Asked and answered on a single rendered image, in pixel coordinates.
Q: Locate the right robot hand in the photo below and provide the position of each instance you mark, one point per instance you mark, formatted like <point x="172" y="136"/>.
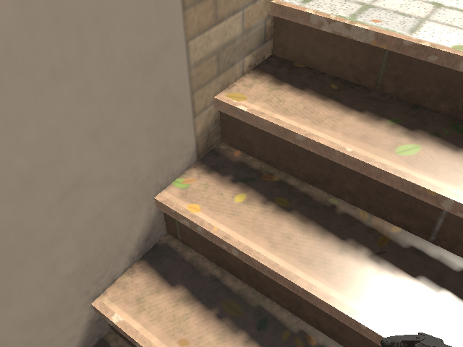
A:
<point x="420" y="340"/>

